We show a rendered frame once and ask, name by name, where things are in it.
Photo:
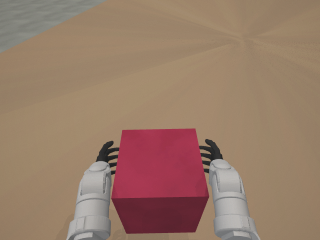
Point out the left robot forearm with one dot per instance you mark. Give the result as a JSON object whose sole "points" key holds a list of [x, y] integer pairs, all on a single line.
{"points": [[91, 218]]}

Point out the robot left hand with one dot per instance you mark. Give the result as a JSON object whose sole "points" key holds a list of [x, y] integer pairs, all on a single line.
{"points": [[104, 152]]}

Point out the robot right hand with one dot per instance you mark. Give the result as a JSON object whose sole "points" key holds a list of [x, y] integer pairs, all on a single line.
{"points": [[215, 153]]}

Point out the right robot forearm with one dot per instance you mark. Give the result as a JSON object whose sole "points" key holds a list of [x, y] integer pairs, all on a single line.
{"points": [[232, 218]]}

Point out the carton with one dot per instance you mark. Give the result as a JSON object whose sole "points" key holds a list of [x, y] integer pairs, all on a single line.
{"points": [[159, 184]]}

